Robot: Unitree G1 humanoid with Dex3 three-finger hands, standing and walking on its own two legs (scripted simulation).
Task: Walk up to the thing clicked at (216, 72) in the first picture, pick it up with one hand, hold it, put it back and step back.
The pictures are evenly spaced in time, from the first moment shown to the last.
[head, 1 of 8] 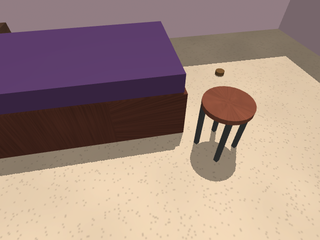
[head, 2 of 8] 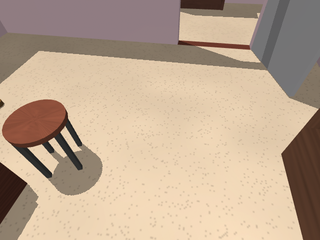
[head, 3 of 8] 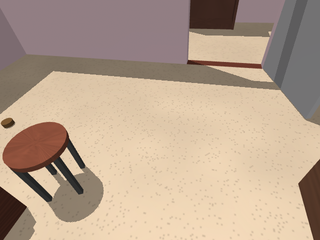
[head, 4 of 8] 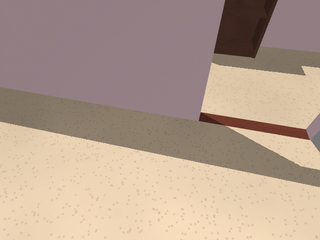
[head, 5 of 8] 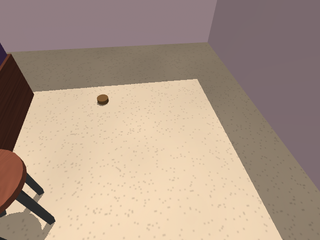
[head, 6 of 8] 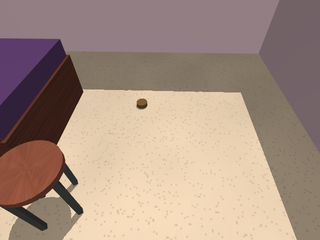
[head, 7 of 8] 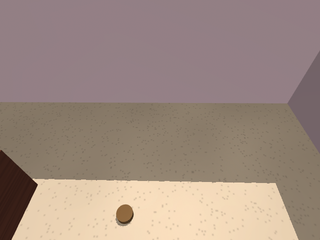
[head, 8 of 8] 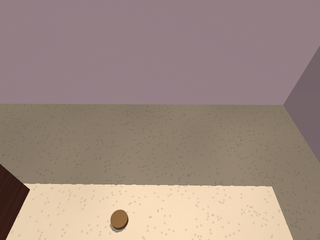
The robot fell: no
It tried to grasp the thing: no
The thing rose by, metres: 0.00
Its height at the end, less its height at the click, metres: +0.00
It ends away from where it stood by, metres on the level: 0.00
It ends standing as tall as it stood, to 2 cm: yes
